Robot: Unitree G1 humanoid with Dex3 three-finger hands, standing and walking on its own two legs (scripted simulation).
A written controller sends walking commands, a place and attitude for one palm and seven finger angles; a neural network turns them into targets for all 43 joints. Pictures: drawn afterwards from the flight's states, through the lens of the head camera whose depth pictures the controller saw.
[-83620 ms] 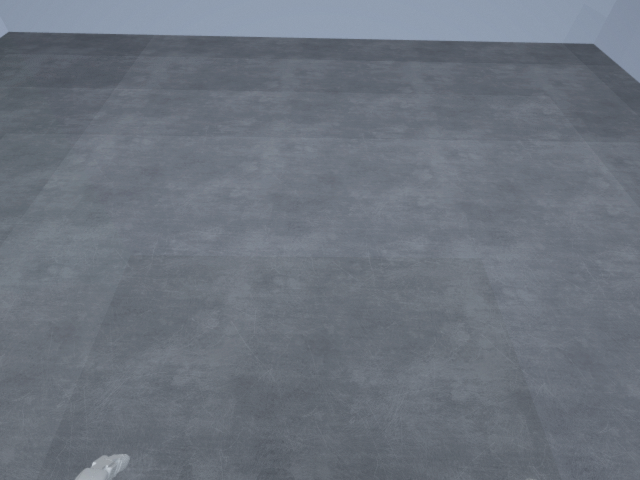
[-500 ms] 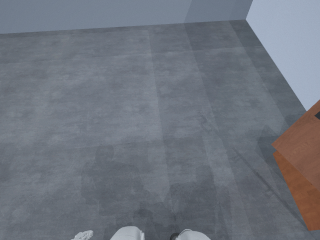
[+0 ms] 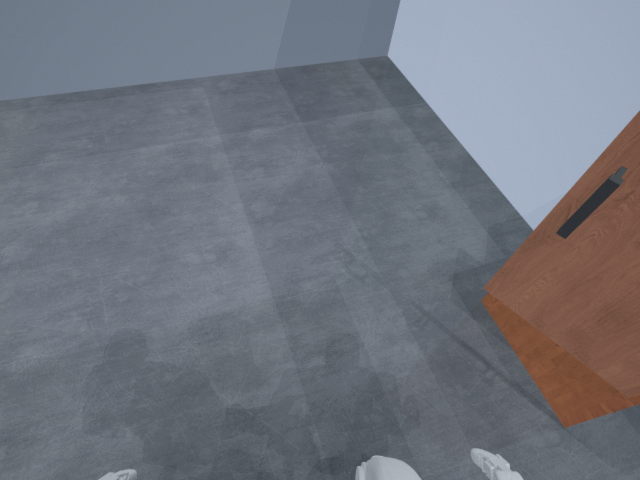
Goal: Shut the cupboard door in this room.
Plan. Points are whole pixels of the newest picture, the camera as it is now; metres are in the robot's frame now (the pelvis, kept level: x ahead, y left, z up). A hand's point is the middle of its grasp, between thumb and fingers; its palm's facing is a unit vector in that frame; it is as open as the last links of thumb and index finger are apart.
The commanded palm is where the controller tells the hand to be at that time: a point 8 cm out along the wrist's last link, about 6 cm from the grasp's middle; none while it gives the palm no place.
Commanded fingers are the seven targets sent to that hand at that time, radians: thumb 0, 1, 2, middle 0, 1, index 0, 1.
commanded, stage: turn to face it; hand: left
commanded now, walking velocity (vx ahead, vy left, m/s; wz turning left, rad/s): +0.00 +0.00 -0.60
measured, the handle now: (591, 203) +0.63 -0.45 -0.04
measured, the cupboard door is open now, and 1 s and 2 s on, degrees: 25 25 25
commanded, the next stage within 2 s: take the last steps up to it in 1.00 s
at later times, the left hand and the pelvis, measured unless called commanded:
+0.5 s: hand (239, 435) +0.19 +0.13 -0.15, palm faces -0.31 -0.91 -0.26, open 7.4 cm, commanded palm none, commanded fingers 0.00 0.90 0.90 -0.20 -0.30 -0.20 -0.30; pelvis +0.03 -0.03 +0.00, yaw -18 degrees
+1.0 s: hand (262, 382) +0.26 +0.11 -0.16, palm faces -0.53 -0.81 -0.24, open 7.4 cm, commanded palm none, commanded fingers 0.00 0.90 0.90 -0.20 -0.30 -0.20 -0.30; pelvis +0.06 -0.01 -0.01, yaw -34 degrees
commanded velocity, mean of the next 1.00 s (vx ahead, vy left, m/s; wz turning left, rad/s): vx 0.00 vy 0.00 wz -0.49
